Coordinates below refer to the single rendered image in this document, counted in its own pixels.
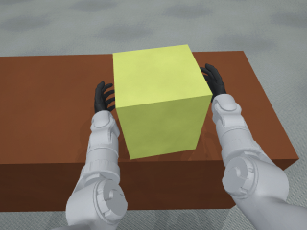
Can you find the robot left forearm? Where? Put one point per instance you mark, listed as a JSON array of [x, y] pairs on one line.
[[102, 151]]

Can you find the carton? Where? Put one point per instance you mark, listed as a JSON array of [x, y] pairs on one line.
[[161, 99]]

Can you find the robot right forearm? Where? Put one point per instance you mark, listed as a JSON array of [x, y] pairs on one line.
[[232, 130]]

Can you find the robot right hand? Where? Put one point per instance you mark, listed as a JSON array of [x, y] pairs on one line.
[[215, 81]]

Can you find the robot right upper arm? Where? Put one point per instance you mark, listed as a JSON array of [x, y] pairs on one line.
[[260, 190]]

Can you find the robot left upper arm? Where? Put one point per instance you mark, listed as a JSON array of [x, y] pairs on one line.
[[98, 206]]

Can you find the robot left hand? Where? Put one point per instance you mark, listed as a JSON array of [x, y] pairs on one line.
[[100, 103]]

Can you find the pedestal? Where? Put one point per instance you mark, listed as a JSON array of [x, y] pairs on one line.
[[46, 111]]

